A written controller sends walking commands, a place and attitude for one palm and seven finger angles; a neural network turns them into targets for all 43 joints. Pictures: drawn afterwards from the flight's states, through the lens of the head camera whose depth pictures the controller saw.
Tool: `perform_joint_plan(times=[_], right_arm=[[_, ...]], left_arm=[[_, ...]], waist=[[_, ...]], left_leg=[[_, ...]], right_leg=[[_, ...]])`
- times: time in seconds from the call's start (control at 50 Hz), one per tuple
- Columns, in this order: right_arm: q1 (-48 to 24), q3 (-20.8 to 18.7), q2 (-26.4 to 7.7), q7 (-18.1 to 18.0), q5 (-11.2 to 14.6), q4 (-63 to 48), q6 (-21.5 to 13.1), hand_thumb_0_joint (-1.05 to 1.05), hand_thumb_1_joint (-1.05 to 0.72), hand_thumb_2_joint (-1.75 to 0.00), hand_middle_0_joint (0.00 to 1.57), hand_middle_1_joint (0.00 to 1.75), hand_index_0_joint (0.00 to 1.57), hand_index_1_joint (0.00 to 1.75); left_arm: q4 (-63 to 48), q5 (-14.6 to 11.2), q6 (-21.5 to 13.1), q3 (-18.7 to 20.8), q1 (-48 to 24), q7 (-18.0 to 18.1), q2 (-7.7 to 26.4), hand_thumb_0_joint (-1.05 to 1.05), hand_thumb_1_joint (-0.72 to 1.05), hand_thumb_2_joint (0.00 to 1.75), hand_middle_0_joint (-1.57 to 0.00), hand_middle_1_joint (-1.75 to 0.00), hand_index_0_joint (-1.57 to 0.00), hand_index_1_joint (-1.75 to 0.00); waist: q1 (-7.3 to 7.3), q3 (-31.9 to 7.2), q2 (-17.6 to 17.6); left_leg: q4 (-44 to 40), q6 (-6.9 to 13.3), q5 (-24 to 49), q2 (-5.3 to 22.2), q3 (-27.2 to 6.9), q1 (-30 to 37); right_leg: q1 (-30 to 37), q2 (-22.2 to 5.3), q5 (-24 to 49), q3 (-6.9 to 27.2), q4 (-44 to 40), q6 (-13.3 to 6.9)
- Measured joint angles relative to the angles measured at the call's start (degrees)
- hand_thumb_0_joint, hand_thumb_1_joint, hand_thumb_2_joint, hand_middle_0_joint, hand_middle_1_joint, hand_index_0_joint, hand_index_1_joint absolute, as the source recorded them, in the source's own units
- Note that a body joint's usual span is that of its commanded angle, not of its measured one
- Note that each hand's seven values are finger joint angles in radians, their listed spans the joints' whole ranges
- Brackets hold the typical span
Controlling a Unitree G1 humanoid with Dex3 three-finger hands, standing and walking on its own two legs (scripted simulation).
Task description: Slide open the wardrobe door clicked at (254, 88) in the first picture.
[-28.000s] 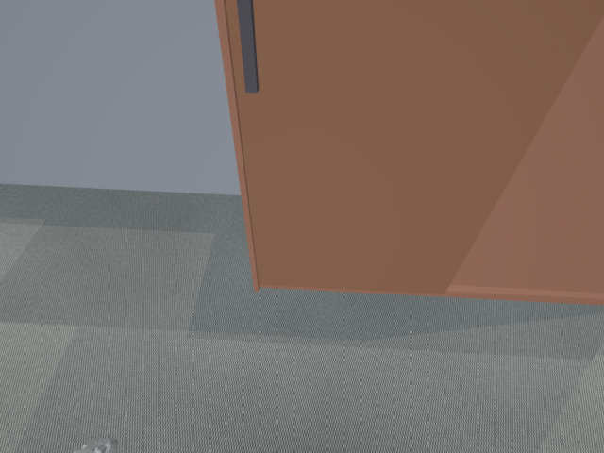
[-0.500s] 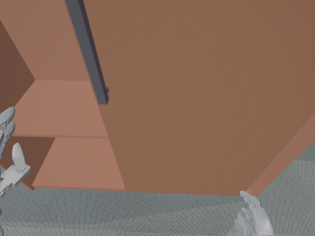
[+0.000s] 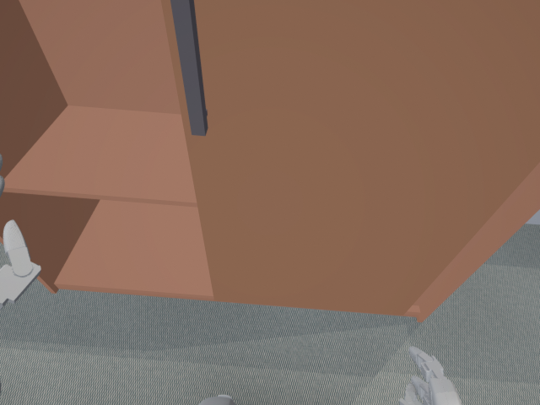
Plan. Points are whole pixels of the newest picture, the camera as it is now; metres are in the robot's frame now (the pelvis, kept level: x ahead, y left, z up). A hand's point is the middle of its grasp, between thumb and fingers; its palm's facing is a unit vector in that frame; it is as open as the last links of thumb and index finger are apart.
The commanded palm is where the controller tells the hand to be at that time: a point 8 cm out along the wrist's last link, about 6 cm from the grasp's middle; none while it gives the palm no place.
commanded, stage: step back with the hand held close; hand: left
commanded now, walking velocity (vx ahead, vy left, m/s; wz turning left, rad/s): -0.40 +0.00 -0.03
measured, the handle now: (191, 37) +0.55 +0.18 +0.27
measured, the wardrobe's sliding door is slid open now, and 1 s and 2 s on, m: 0.62 0.62 0.62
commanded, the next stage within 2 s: stop stepping back and stand still in 0.24 s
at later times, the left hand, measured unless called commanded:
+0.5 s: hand out of the picture +0.10 +0.28 +0.18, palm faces +0.46 -0.79 -0.39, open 7.5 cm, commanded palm +0.04 +0.31 +0.19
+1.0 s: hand out of the picture +0.09 +0.27 +0.18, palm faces +0.38 -0.80 -0.46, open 7.5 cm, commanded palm +0.02 +0.31 +0.19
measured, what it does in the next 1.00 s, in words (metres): walks backwards: right foot, then left foot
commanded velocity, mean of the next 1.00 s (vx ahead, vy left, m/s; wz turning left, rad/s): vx -0.03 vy -0.01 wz -0.03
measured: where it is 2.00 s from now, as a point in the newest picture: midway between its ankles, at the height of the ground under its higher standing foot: outside the picture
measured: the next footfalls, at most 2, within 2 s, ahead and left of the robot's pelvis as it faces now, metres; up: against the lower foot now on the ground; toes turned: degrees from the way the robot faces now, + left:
right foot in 0.12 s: +0.04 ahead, -0.14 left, +0.00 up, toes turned +8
left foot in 0.28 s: +0.05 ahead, +0.10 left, +0.00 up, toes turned +2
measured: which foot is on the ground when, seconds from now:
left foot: down 0.00-0.16, up 0.18-0.26, down 0.28-0.58, up 0.60-0.74, down 0.76-1.00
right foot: down 0.00-0.00, up 0.02-0.10, down 0.12-0.32, up 0.34-0.56, down 0.58-1.00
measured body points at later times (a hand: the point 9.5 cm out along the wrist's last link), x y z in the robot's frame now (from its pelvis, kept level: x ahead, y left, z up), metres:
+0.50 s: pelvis -0.10 +0.01 +0.02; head -0.08 +0.04 +0.47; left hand +0.07 +0.32 +0.21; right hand +0.10 -0.21 -0.03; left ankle +0.01 +0.09 -0.72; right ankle -0.15 -0.12 -0.68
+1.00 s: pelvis -0.13 +0.01 +0.01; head -0.13 +0.03 +0.46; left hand +0.06 +0.31 +0.20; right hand -0.02 -0.23 -0.07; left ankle -0.11 +0.11 -0.72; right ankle -0.15 -0.09 -0.73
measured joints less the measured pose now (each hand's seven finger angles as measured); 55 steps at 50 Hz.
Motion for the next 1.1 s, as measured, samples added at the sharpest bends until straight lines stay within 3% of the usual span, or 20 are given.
perform_joint_plan(times=[0.08, 0.12, 0.2, 0.26, 0.28, 0.32, 0.4, 0.44, 0.48, 0.54, 0.58, 0.6, 0.62, 0.68, 0.76, 0.82, 0.88, 0.98, 1.1], right_arm=[[1.2, -0.2, 1.2, 0.2, -0.1, -0.4, -1.1, 0.01, -0.90, -0.90, 0.20, 0.30, 0.20, 0.30], [2.0, -0.1, 1.9, 0.7, -0.3, -0.8, -1.3, 0.01, -0.90, -0.90, 0.20, 0.30, 0.20, 0.30], [-1.1, -0.9, 0.6, 1.6, -0.6, 1.2, -0.8, 0.01, -0.90, -0.90, 0.20, 0.30, 0.20, 0.30], [-2.1, -1.2, 0.4, 1.4, -0.6, 2.2, 0.3, 0.01, -0.90, -0.90, 0.20, 0.30, 0.20, 0.30], [-2.2, -1.1, 0.2, 1.2, -0.5, 1.9, 0.4, 0.01, -0.90, -0.90, 0.20, 0.30, 0.20, 0.30], [-3.4, -1.2, 0.3, 0.7, -0.2, 1.3, 0.5, 0.01, -0.90, -0.90, 0.20, 0.30, 0.20, 0.30], [-5.6, -1.2, 1.9, 1.1, -0.7, -0.3, -0.8, 0.01, -0.90, -0.90, 0.20, 0.30, 0.20, 0.29], [-5.2, -0.9, 2.6, 1.8, -0.5, -1.0, -2.0, 0.01, -0.90, -0.90, 0.20, 0.30, 0.20, 0.30], [-4.2, -0.3, 3.0, 2.2, -0.4, -1.5, -2.4, 0.01, -0.90, -0.90, 0.20, 0.30, 0.20, 0.30], [-2.5, 0.7, 3.6, 2.1, -0.5, -2.0, -2.2, 0.01, -0.90, -0.90, 0.20, 0.30, 0.20, 0.30], [-2.0, 1.3, 3.8, 2.1, -0.9, -2.8, -1.5, 0.01, -0.90, -0.90, 0.20, 0.30, 0.20, 0.30], [-2.5, 1.4, 3.2, 2.1, -1.2, -2.5, -1.0, 0.01, -0.90, -0.90, 0.20, 0.30, 0.20, 0.30], [-2.9, 1.4, 2.4, 2.1, -1.5, -1.4, -0.4, 0.01, -0.90, -0.90, 0.20, 0.30, 0.20, 0.30], [-1.0, 0.9, 0.9, 1.6, -0.9, 2.0, 1.3, 0.01, -0.90, -0.90, 0.20, 0.30, 0.20, 0.30], [3.3, 0.1, -0.9, 0.3, -0.1, 4.1, 0.9, 0.01, -0.90, -0.90, 0.20, 0.30, 0.20, 0.30], [3.1, -0.3, -0.7, -0.3, -0.1, 5.1, 0.5, 0.01, -0.90, -0.90, 0.20, 0.30, 0.20, 0.30], [3.0, -0.3, 0.5, 0.1, -0.9, 4.5, -1.1, 0.01, -0.90, -0.90, 0.20, 0.30, 0.20, 0.29], [3.6, 0.9, 1.9, 1.6, -1.0, 2.3, -2.6, 0.01, -0.90, -0.90, 0.20, 0.30, 0.20, 0.29], [2.7, 0.1, 0.6, 2.0, -0.4, 3.4, -0.7, 0.01, -0.90, -0.90, 0.20, 0.30, 0.20, 0.30]], left_arm=[[0.1, 0.6, -0.7, 1.7, -0.3, -0.5, 2.6, 0.02, 0.88, 0.90, -0.22, -0.30, -0.21, -0.31], [-0.4, 0.7, -1.2, 3.2, 0.7, -0.8, 4.1, 0.02, 0.88, 0.90, -0.22, -0.30, -0.21, -0.31], [-0.7, -0.3, -2.0, 2.2, 1.9, -0.7, 1.8, 0.01, 0.89, 0.90, -0.21, -0.30, -0.21, -0.31], [-1.2, -0.3, -0.9, 0.3, 2.6, -1.0, 1.4, 0.01, 0.88, 0.90, -0.21, -0.30, -0.21, -0.31], [-1.3, -0.3, -0.6, 0.0, 2.6, -1.1, 1.4, 0.01, 0.88, 0.90, -0.21, -0.30, -0.21, -0.31], [-0.9, -0.2, -0.1, -0.1, 0.7, -1.3, 2.0, 0.01, 0.88, 0.90, -0.21, -0.30, -0.21, -0.31], [-0.1, -1.1, 1.1, 1.1, -1.3, -1.6, 2.9, 0.02, 0.88, 0.90, -0.22, -0.30, -0.21, -0.31], [-1.2, -1.4, 1.4, 1.3, -0.2, -1.3, 2.5, 0.02, 0.88, 0.90, -0.21, -0.30, -0.21, -0.31], [-2.4, -1.5, 1.9, 0.8, 1.3, -0.8, 1.8, 0.02, 0.89, 0.90, -0.21, -0.30, -0.21, -0.31], [-2.9, -1.5, 3.2, 0.0, 2.1, -0.4, 1.7, 0.02, 0.89, 0.90, -0.21, -0.30, -0.21, -0.31], [-3.6, -1.6, 3.8, 1.0, 2.4, -0.4, 3.3, 0.02, 0.89, 0.90, -0.21, -0.30, -0.21, -0.31], [-3.5, -1.7, 3.7, 1.1, 2.1, -0.6, 3.2, 0.02, 0.89, 0.90, -0.21, -0.30, -0.21, -0.31], [-3.0, -1.7, 3.6, 0.7, 1.8, -0.8, 2.7, 0.02, 0.89, 0.90, -0.21, -0.30, -0.21, -0.31], [0.2, -2.0, 4.2, -1.2, 1.4, -1.0, 1.4, 0.01, 0.89, 0.90, -0.21, -0.30, -0.21, -0.31], [4.0, -1.5, 5.0, -2.3, 0.4, -0.5, 0.0, 0.01, 0.88, 0.90, -0.21, -0.30, -0.21, -0.31], [5.3, -1.5, 5.5, -1.1, -0.3, -0.2, -0.2, 0.02, 0.89, 0.90, -0.21, -0.30, -0.21, -0.31], [4.5, -1.4, 5.5, 0.0, 0.1, -0.2, 0.7, 0.02, 0.89, 0.90, -0.21, -0.30, -0.20, -0.31], [0.1, -1.0, 2.8, 1.4, 2.6, -0.4, 3.7, 0.02, 0.89, 0.90, -0.21, -0.30, -0.20, -0.31], [2.9, -1.5, 1.0, 0.7, 4.8, -1.1, 2.6, 0.01, 0.89, 0.90, -0.21, -0.30, -0.21, -0.31]], waist=[[-1.87, -0.2, 0.4], [-2.15, -1.9, -1.0], [0.12, -0.6, -0.2], [1.17, -1.3, -1.7], [1.22, -1.8, -1.8], [0.90, -1.1, -2.6], [0.96, 0.7, -2.5], [1.08, 0.1, -1.7], [1.06, -1.2, -1.2], [0.47, -3.1, -1.4], [0.86, -4.1, -3.9], [1.51, -3.8, -3.7], [1.91, -3.5, -2.8], [1.98, -5.4, -2.0], [-0.02, -7.8, -1.9], [-0.82, -6.2, -3.9], [-2.10, -4.6, -3.9], [-3.10, -3.3, -3.4], [-2.15, -4.5, 0.1]], left_leg=[[-0.8, 0.4, 2.7, 0.2, -1.9, -0.9], [0.0, 0.1, 1.0, -0.3, -1.0, -3.1], [3.8, -1.8, -3.4, -0.5, -0.9, -4.9], [5.3, -2.2, -5.1, -1.9, 0.0, -1.4], [2.3, -2.0, -2.3, -1.7, 0.2, 0.9], [-1.7, 0.6, -1.8, -2.4, 0.4, 2.0], [-4.7, 1.4, 2.5, -1.1, 0.7, 1.9], [-6.7, 1.2, 4.2, 0.2, 0.7, 2.2], [-8.9, 0.9, 5.6, 1.1, 0.8, 2.5], [-11.8, -0.2, 4.7, 0.8, 0.7, 2.1], [-9.6, -1.7, 0.0, -0.9, 2.6, -0.8], [-5.5, -2.3, -2.6, -0.8, 2.8, -3.0], [-0.7, -2.7, -4.1, -0.6, 2.2, -4.2], [8.2, -2.6, -6.9, -1.4, 0.8, -2.8], [-0.3, -0.6, -6.7, -0.5, 1.5, 6.1], [-0.1, 0.6, -7.3, -1.9, 3.1, 7.1], [-2.0, 0.7, -6.2, -1.5, 3.6, 8.3], [-2.9, -0.2, -5.3, -0.7, 3.6, 8.3], [0.1, -0.3, -7.8, -0.3, 2.1, 6.9]], right_leg=[[2.1, 3.5, -2.1, 1.4, 5.5, -0.8], [5.2, 4.1, -3.7, 2.8, 3.0, -1.9], [3.8, 4.4, -1.6, 4.3, 1.3, -1.4], [3.2, 3.3, 0.3, 5.6, -0.2, -0.5], [2.6, 3.3, 0.7, 5.6, -0.4, -0.2], [1.2, 2.7, 1.5, 5.6, 0.1, 0.2], [-2.3, 5.3, -9.1, 5.1, 16.4, -0.5], [-0.8, 5.7, -11.4, 3.1, 19.1, -0.8], [2.9, 5.1, -13.3, 0.8, 15.9, -1.4], [11.1, 4.6, -14.3, -1.9, 2.7, -2.8], [15.2, 2.9, -13.5, -0.6, -7.5, -5.2], [14.3, 2.7, -7.9, 0.1, -8.7, -5.5], [13.4, 3.0, -4.5, 0.4, -7.6, -5.1], [12.8, 2.8, -5.3, 1.2, -4.9, -3.6], [12.1, 2.1, -8.2, 0.2, -1.5, -1.9], [10.6, 0.4, -8.5, 1.0, 3.1, -1.7], [7.5, 1.2, -11.7, 0.4, 9.0, -1.8], [9.1, 1.6, -3.3, -2.1, -2.6, -2.8], [8.5, 2.7, -3.9, -2.1, -1.8, -3.2]])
